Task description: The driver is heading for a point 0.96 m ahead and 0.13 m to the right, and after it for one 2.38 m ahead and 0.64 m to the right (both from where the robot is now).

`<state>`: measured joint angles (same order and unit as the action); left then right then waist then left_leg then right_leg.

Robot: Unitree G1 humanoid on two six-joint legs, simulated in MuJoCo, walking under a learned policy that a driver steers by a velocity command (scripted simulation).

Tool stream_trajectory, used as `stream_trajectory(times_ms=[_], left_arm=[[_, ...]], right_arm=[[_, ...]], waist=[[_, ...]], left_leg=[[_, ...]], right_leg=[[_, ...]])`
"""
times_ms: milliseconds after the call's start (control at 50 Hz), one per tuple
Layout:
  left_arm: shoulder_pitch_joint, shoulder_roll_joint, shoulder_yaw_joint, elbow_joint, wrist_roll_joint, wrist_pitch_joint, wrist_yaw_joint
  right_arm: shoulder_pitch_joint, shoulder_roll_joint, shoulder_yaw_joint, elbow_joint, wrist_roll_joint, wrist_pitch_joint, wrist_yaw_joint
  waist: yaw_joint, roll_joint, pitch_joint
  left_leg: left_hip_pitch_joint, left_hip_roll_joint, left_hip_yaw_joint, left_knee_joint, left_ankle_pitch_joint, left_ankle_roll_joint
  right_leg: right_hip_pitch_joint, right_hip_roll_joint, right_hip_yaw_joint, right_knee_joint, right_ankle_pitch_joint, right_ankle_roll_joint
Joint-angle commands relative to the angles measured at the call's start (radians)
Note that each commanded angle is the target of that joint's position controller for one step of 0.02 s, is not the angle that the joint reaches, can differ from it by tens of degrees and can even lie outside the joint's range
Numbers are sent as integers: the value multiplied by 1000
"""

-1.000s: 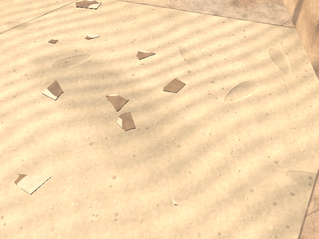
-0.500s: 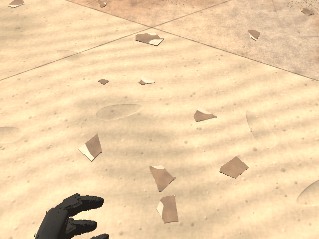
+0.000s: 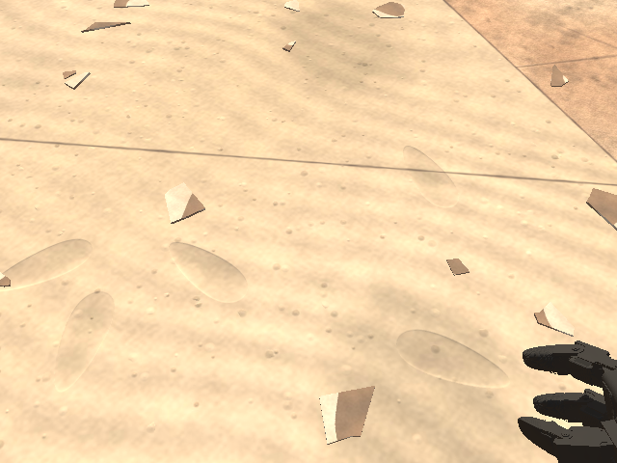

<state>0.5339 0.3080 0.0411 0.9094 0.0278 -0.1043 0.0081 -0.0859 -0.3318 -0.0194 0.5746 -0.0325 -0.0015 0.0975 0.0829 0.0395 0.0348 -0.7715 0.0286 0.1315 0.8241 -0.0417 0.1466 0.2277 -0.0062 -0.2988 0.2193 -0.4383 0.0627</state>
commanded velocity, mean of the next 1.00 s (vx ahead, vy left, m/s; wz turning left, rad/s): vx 0.45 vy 0.00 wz -0.30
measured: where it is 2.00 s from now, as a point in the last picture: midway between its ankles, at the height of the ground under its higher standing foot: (434, 293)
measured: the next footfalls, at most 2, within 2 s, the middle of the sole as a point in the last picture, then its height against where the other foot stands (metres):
left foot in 0.08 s outside the picture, level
right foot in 0.48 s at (363, 358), level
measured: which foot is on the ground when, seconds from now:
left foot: up 0.00-0.06, down 0.08-0.46, up 0.48-1.00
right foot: down 0.00-0.06, up 0.08-0.46, down 0.48-1.00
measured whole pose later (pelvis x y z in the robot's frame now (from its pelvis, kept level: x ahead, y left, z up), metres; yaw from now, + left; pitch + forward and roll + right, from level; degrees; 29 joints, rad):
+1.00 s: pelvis +0.65 +0.03 +0.03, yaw -21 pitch +2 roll +2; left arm 0.21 0.35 0.10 0.58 -0.03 0.06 0.06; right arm 0.07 -0.31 -0.06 0.68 0.00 -0.06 -0.02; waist 0.03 0.01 0.04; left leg -0.49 -0.10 -0.24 0.64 -0.20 -0.08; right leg -0.27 0.27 0.43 0.51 -0.19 -0.08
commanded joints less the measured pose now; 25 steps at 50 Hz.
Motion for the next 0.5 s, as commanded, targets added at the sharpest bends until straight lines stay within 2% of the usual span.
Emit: stream_trajectory(times_ms=[20, 40, 60, 80, 100, 120, 140, 160, 180, 200, 220, 260, 280, 300, 320, 340, 360, 380, 400, 420, 440, 460, 480, 500], left_arm=[[-115, 214, 41, -104, 2, 5, 23], [-162, 236, 47, -124, 5, 22, 27], [-198, 227, 47, -145, 11, 34, 20], [-215, 142, 34, -166, 20, 35, -2], [-133, 101, 15, -290, 2, 18, 1], [-234, 139, 7, -315, 2, -9, 0], [-253, 134, 0, -306, -2, -19, 0], [-243, 119, -5, -285, 5, -13, 2], [-213, 101, -13, -261, 22, 8, 0], [-180, 87, -17, -239, 32, 34, -6], [-183, 69, -20, -235, 31, 53, -14], [-282, 37, -27, -263, 14, 59, -26], [-315, 9, -36, -277, 5, 55, -30], [-333, -5, -40, -272, -5, 48, -36], [-356, -21, -43, -267, -14, 42, -44], [-365, -32, -43, -260, -23, 38, -49], [-466, 7, -25, -285, -69, -1, -41], [-465, 21, -18, -299, -74, -16, -47], [-461, 41, -7, -304, -65, -23, -57], [-420, 69, 11, -298, -58, -23, -68], [-315, 102, 30, -272, -53, -15, -75], [-141, 142, 54, -228, -53, -2, -74], [33, 163, 67, -188, -50, 13, -60], [15, 201, 57, -189, -30, 15, -49]], right_arm=[[202, -68, -19, 21, 2, -9, -8], [393, -107, -41, 77, 2, -11, -21], [592, -153, -73, 150, 6, -16, -45], [541, -220, -108, 163, 37, -2, -74], [458, -341, -125, 101, -6, 16, -76], [509, -293, -124, 79, -3, 22, -93], [474, -226, -110, 111, 3, 10, -105], [435, -168, -92, 132, 3, -9, -110], [392, -133, -75, 130, -1, -32, -115], [374, -92, -57, 135, 2, -54, -116], [387, -73, -47, 152, 7, -73, -110], [411, -80, -47, 190, 17, -100, -96], [399, -88, -49, 197, 17, -107, -87], [393, -71, -45, 204, 23, -114, -79], [422, -60, -40, 217, 28, -122, -75], [444, -61, -37, 230, 32, -128, -75], [440, -65, -39, 213, 53, -124, -105], [442, -106, -41, 221, 46, -113, -122], [447, -125, -46, 222, 35, -97, -134], [438, -137, -50, 213, 23, -79, -145], [405, -142, -54, 197, 13, -64, -155], [343, -141, -55, 169, 2, -53, -159], [259, -131, -53, 142, 6, -50, -156], [368, 27, -20, 117, -36, -56, -128]], waist=[[-217, -143, -45], [-310, -159, -131], [-379, -113, -207], [-299, 110, -145], [-174, 211, -304], [-240, 14, -348], [-187, -75, -165], [-116, -138, -67], [-69, -154, -34], [-35, -154, -12], [-24, -143, 5], [-38, -121, 93], [-38, -91, 99], [-51, -84, 90], [-81, -66, 60], [-99, -44, 38], [-157, -69, 16], [-133, -45, -8], [-130, -11, -33], [-107, 24, -73], [-56, 63, -121], [35, 86, -180], [148, 24, -194], [17, -354, -201]], left_leg=[[444, -128, 76, -51, -54, 55], [647, -146, 37, -59, -95, 87], [923, -146, -46, -142, -123, 122], [1036, -40, -248, -211, -174, 154], [1292, 202, -798, -329, -132, 363], [1257, 245, -938, -505, -323, 363], [1064, 236, -878, -578, -349, 312], [872, 205, -761, -584, -271, 260], [722, 169, -660, -579, -177, 230], [596, 140, -586, -602, -122, 213], [518, 119, -526, -623, -95, 200], [458, 78, -354, -652, 311, 156], [445, 43, -260, -643, 467, 119], [439, -7, -169, -633, 560, 68], [481, -22, -123, -636, 586, 33], [533, -4, -103, -647, 587, 13], [586, 30, -131, -610, 538, -4], [685, 41, -111, -577, 559, -28], [748, 43, -95, -521, 596, -61], [790, 46, -81, -438, 662, -93], [784, 48, -74, -322, 741, -119], [712, 44, -66, -127, 784, -138], [552, -14, -55, 215, 570, -175], [236, -191, -82, 652, -607, -214]], right_leg=[[-215, -234, 22, 271, 1518, -57], [-273, -260, 46, 505, 1545, -70], [-443, -237, 60, 830, 1288, -77], [-725, -31, 62, 1222, 201, -51], [-1077, 40, 231, 1525, -80, -8], [-1148, -4, 375, 1481, 15, -22], [-1137, -60, 378, 1351, 72, -35], [-1052, -109, 361, 1234, 97, -40], [-953, -132, 359, 1175, 85, -39], [-869, -151, 359, 1121, 69, -32], [-829, -168, 356, 1056, 50, -26], [-837, -171, 304, 884, 160, -33], [-798, -162, 284, 756, 258, -50], [-731, -137, 250, 628, 383, -73], [-686, -96, 216, 532, 525, -95], [-659, -67, 206, 473, 632, -113], [-671, -32, 241, 425, 695, -98], [-699, -2, 239, 346, 731, -102], [-686, 31, 221, 303, 760, -102], [-637, 70, 202, 299, 746, -103], [-536, 103, 192, 331, 693, -106], [-363, 118, 198, 367, 657, -120], [-187, 48, 299, 314, 699, -158], [12, -109, 546, 405, 1165, -244]])
Velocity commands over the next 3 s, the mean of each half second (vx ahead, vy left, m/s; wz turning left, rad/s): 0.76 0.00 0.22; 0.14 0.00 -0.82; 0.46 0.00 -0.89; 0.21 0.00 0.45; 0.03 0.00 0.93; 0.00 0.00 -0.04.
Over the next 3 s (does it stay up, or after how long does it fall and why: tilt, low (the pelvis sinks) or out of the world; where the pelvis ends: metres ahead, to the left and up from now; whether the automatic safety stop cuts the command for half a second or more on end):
stays up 0.93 -0.25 0.03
